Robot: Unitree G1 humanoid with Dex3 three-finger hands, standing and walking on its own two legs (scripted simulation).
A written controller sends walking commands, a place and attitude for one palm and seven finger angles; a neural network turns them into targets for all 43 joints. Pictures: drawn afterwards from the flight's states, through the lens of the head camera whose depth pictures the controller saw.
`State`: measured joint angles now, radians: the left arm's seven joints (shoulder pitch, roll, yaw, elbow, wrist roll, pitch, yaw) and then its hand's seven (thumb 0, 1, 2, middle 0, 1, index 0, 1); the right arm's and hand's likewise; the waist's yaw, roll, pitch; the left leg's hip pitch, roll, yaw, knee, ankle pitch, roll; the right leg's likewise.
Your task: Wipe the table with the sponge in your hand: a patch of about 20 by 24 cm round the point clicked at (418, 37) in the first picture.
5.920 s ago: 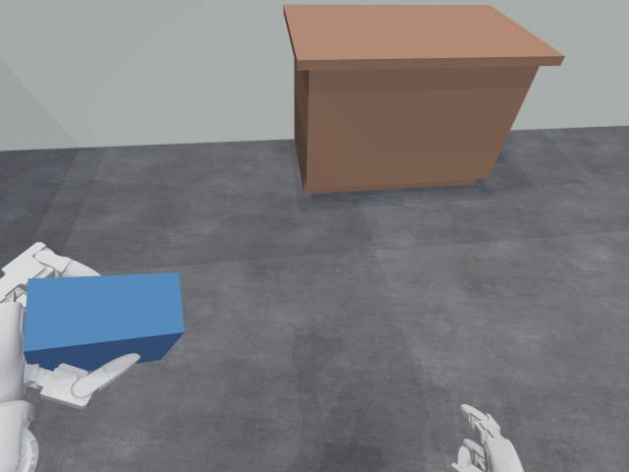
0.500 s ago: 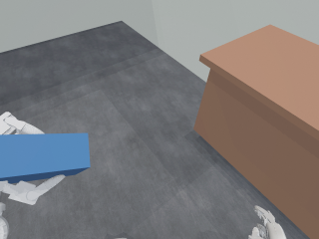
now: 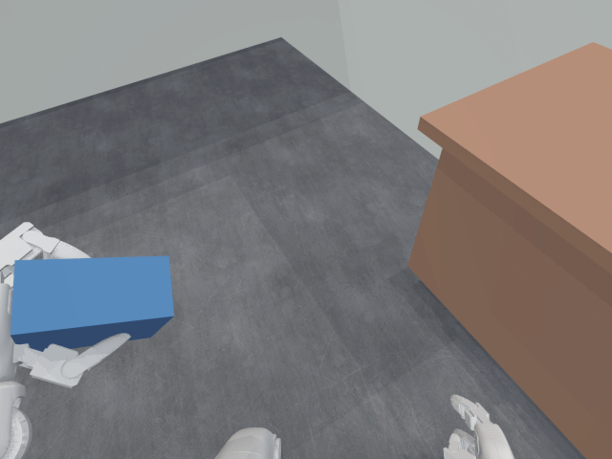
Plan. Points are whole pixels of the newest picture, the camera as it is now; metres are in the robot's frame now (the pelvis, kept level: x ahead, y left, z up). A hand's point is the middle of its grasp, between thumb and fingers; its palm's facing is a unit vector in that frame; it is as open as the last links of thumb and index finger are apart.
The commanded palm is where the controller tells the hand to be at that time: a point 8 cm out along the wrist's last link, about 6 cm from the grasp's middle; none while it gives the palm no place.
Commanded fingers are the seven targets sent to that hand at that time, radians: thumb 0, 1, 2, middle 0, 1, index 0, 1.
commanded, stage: walk to a spot facing it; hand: left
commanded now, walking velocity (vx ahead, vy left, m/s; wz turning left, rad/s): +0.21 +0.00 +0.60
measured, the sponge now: (117, 304) +0.24 +0.20 +0.15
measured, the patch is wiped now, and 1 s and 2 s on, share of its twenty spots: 0.00 0.00 0.00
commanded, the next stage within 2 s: turn to face it in 0.10 s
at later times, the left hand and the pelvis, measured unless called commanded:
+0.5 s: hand (72, 240) +0.28 +0.25 +0.19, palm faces +0.47 -0.78 -0.42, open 10.2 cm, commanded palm +0.23 +0.29 +0.18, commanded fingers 0.00 0.10 1.30 -1.20 -1.60 -1.20 -1.60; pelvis +0.09 +0.00 +0.00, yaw +3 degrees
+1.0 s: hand (184, 208) +0.34 +0.15 +0.18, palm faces +0.19 -0.87 -0.46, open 10.2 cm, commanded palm +0.29 +0.20 +0.18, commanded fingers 0.00 0.10 1.30 -1.20 -1.60 -1.20 -1.60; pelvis +0.07 -0.04 +0.00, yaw -13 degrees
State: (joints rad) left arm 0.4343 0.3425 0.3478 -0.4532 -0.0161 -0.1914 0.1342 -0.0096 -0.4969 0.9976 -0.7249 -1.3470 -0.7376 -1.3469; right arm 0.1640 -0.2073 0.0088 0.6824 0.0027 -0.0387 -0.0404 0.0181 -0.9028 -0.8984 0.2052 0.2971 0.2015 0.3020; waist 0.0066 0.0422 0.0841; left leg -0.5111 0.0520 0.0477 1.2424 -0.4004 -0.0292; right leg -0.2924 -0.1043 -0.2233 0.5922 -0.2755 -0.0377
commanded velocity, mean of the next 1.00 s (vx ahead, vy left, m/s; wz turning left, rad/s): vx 0.03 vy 0.00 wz -0.40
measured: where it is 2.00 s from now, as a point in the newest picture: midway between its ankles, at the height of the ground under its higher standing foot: outside the picture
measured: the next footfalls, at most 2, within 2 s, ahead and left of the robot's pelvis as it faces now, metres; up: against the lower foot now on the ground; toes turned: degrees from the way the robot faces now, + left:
left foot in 0.26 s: +0.14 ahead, +0.15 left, +0.00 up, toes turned +15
right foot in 0.58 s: +0.18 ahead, -0.11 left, +0.00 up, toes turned -8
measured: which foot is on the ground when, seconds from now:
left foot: up 0.00-0.24, down 0.26-0.60, up 0.62-1.00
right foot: down 0.00-0.24, up 0.26-0.56, down 0.58-1.00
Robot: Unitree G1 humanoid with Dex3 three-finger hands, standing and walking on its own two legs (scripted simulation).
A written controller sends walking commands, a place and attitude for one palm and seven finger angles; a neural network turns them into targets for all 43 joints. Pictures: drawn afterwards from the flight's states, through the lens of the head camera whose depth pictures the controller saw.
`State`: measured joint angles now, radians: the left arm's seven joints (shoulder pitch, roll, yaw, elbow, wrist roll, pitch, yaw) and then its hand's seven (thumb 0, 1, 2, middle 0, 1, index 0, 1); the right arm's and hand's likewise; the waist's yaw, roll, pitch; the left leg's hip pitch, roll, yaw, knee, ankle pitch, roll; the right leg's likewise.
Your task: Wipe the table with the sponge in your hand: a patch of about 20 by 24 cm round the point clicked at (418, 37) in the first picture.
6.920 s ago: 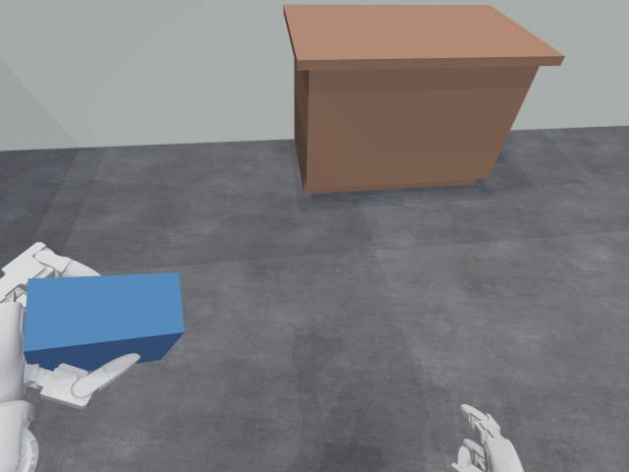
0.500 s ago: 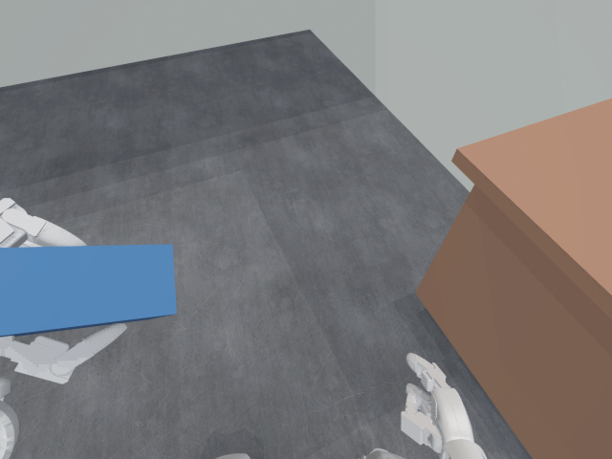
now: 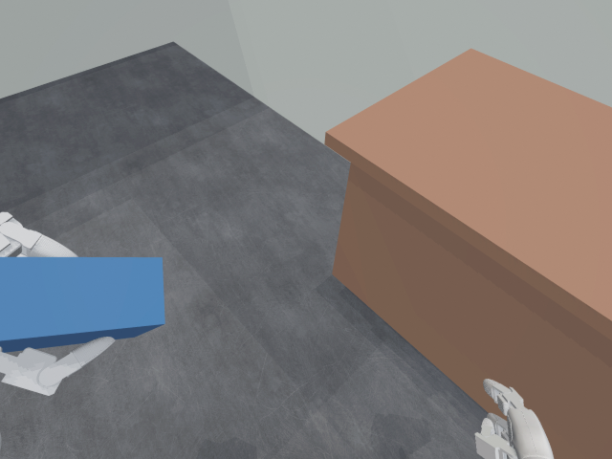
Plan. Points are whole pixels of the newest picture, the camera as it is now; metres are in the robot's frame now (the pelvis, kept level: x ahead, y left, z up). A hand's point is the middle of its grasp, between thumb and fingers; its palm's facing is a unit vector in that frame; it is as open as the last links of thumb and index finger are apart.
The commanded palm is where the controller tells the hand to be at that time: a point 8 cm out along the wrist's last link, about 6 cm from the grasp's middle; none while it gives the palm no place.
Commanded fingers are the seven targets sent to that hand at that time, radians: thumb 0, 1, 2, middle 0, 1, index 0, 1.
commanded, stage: turn to face it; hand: left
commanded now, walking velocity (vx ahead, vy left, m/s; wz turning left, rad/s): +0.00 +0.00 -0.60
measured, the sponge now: (101, 304) +0.23 +0.21 +0.16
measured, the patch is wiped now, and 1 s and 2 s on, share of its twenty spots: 0.00 0.00 0.00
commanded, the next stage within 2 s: take the last steps up to it in 1.84 s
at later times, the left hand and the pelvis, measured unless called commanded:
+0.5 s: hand (226, 315) +0.22 +0.09 +0.17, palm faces +0.02 -0.84 -0.54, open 10.2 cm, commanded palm +0.17 +0.16 +0.18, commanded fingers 0.00 0.10 1.30 -1.20 -1.60 -1.20 -1.60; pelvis -0.07 -0.05 +0.00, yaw -19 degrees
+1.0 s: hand (349, 384) +0.17 -0.01 +0.17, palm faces -0.14 -0.85 -0.51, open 10.2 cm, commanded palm +0.14 +0.06 +0.18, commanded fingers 0.00 0.10 1.30 -1.20 -1.60 -1.20 -1.60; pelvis -0.16 -0.07 -0.02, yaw -36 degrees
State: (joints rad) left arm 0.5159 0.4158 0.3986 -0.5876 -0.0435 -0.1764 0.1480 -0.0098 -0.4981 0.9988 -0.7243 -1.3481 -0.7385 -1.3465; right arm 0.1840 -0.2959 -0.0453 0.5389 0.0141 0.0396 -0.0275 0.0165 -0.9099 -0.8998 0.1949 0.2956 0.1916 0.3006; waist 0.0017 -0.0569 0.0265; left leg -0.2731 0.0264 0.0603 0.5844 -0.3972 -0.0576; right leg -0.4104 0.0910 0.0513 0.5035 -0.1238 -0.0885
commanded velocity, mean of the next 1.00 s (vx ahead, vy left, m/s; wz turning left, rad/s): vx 0.00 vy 0.00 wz -0.60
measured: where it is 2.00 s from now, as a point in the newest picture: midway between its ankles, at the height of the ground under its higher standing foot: outside the picture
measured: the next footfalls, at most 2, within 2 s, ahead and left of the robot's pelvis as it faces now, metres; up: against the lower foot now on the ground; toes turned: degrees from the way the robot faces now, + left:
left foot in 0.02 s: +0.02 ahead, +0.15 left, +0.00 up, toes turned +4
right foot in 0.30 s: +0.01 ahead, -0.15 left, +0.00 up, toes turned -18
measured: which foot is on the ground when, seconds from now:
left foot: up 0.00-0.00, down 0.02-0.30, up 0.32-0.64, down 0.66-0.96, up 0.98-1.00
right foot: down 0.00-0.04, up 0.06-0.28, down 0.30-0.68, up 0.70-0.92, down 0.94-1.00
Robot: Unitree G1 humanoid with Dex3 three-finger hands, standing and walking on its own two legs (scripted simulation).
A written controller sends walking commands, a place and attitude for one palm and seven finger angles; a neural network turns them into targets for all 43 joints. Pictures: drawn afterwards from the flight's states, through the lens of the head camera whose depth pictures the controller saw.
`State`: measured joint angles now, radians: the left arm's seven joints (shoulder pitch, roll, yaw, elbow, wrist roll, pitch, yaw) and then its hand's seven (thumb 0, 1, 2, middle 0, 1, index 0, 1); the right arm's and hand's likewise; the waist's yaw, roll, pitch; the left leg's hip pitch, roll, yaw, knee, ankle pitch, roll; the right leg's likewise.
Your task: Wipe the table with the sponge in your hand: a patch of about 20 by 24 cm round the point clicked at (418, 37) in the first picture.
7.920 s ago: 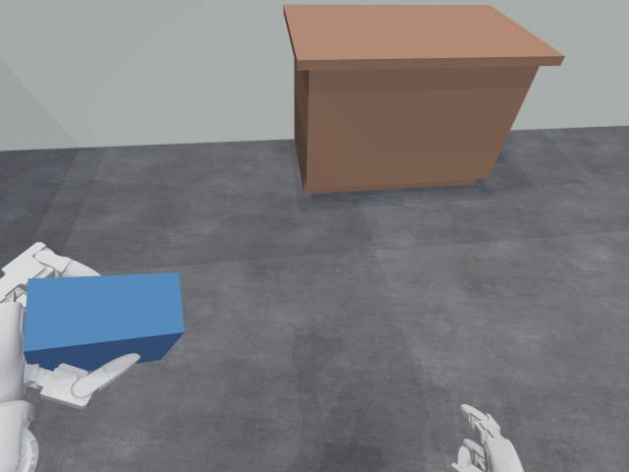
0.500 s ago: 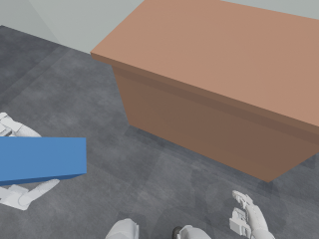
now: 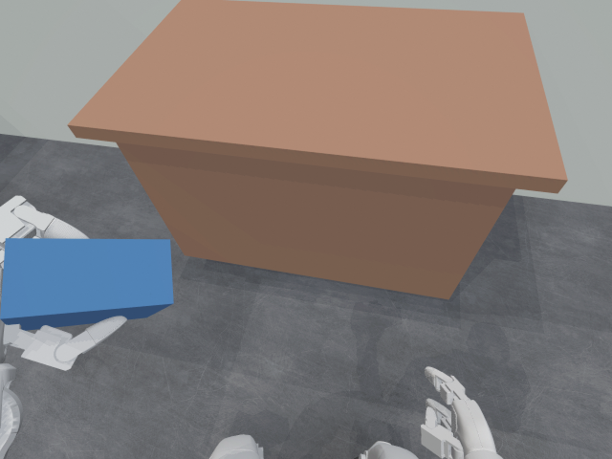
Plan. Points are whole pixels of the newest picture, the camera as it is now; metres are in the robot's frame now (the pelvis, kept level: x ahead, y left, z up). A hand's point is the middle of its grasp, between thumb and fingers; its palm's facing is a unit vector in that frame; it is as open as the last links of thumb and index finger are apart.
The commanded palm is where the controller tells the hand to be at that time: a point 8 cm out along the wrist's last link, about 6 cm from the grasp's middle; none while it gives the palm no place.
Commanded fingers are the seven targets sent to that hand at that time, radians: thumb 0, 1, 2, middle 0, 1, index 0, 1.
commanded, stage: turn to face it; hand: left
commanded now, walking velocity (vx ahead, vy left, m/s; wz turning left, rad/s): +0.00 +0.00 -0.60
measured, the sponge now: (113, 284) +0.24 +0.20 +0.16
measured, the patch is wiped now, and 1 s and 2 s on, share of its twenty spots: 0.00 0.00 0.00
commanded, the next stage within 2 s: take the last steps up to it in 0.84 s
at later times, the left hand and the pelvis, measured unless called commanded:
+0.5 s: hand (154, 340) +0.19 +0.14 +0.19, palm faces +0.14 -0.89 -0.44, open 10.2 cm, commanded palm +0.14 +0.19 +0.20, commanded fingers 0.00 0.10 1.30 -1.20 -1.60 -1.20 -1.60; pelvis -0.09 -0.03 +0.01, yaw -15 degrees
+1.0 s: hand (276, 416) +0.14 +0.03 +0.19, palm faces -0.08 -0.84 -0.53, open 10.2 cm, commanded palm +0.11 +0.10 +0.20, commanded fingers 0.00 0.10 1.30 -1.20 -1.60 -1.20 -1.60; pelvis -0.16 -0.07 +0.02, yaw -28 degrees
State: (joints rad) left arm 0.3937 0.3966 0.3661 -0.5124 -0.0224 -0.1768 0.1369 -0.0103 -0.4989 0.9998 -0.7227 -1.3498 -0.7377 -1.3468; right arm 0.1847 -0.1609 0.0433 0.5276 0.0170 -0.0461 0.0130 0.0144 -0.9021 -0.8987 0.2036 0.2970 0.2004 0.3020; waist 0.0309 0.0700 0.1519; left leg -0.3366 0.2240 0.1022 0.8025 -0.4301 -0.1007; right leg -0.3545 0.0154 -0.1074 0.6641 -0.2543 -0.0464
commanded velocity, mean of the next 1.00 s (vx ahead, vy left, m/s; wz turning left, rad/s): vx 0.02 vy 0.01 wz -0.41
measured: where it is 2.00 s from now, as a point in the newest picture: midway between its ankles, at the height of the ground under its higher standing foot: outside the picture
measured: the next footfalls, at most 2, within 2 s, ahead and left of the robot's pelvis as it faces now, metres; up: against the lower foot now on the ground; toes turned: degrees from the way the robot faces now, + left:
left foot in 0.44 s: -0.03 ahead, +0.12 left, +0.00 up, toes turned -10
right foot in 0.68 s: -0.08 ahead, -0.19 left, +0.00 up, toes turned -26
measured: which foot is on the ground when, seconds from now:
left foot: up 0.00-0.42, down 0.44-0.68, up 0.70-1.00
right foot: down 0.00-0.44, up 0.46-0.66, down 0.68-1.00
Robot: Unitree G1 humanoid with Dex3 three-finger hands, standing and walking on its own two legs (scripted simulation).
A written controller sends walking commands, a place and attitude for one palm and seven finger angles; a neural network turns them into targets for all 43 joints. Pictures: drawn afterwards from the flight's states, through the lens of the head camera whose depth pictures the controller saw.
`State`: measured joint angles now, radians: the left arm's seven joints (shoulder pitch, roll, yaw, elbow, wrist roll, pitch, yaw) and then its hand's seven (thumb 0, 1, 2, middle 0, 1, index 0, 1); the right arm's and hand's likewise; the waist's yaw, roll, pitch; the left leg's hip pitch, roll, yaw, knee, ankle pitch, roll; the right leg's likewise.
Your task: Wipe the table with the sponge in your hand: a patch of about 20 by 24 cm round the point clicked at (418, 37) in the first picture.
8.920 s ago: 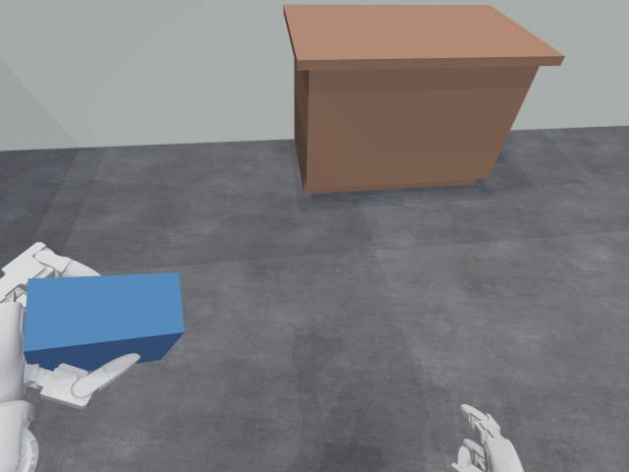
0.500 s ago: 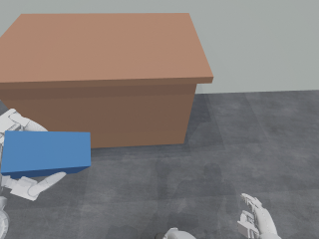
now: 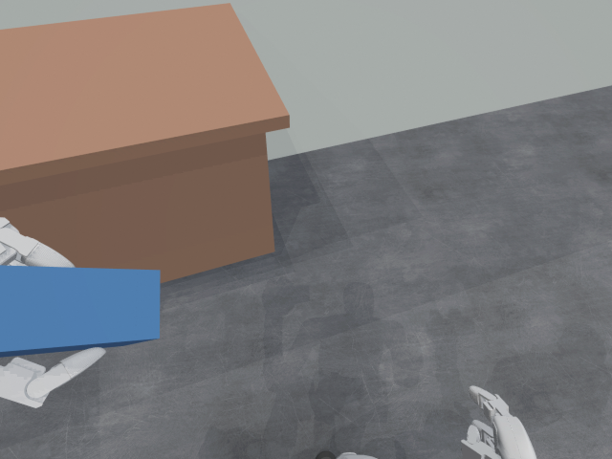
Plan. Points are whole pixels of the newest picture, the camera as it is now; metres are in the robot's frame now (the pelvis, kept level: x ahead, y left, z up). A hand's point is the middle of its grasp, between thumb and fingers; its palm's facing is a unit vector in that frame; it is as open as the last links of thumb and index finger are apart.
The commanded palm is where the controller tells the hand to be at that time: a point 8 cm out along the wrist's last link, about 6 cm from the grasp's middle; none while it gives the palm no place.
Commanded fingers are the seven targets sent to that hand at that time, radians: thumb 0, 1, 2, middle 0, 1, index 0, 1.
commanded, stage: take the last steps up to it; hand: left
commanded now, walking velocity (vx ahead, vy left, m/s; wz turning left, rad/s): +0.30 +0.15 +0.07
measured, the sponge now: (93, 313) +0.23 +0.20 +0.16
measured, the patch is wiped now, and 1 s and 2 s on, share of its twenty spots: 0.00 0.00 0.00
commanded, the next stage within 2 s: come to a stop and stand still in 1.96 s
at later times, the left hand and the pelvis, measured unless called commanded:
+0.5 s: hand (47, 301) +0.23 +0.24 +0.17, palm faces +0.37 -0.80 -0.48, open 10.2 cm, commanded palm +0.17 +0.28 +0.18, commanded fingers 0.00 0.10 1.30 -1.20 -1.60 -1.20 -1.60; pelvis +0.02 +0.00 +0.01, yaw +1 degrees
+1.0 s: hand (42, 213) +0.33 +0.29 +0.16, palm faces +0.39 -0.78 -0.49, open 10.2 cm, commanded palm +0.27 +0.33 +0.18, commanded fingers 0.00 0.10 1.30 -1.20 -1.60 -1.20 -1.60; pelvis +0.12 +0.05 +0.01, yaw +2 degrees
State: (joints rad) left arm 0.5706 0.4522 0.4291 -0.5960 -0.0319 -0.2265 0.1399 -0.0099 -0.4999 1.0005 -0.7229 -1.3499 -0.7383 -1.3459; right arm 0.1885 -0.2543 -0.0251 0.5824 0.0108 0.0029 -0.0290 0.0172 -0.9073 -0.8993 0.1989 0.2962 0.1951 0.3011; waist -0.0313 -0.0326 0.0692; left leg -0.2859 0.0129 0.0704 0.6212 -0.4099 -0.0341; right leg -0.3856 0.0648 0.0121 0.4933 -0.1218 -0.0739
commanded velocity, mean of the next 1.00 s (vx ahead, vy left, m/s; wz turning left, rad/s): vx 0.30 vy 0.15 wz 0.04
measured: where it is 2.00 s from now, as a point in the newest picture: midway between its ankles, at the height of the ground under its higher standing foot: (241, 408)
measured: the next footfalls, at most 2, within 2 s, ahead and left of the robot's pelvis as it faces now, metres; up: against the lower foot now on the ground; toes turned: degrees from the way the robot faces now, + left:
left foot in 0.02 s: +0.03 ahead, +0.12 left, +0.00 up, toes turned +4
right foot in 0.24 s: +0.05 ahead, -0.12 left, +0.00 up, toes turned -6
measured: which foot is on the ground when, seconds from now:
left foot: up 0.00-0.00, down 0.02-0.26, up 0.28-0.54, down 0.56-0.82, up 0.84-1.00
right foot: down 0.00-0.06, up 0.08-0.22, down 0.24-0.58, up 0.60-0.80, down 0.82-1.00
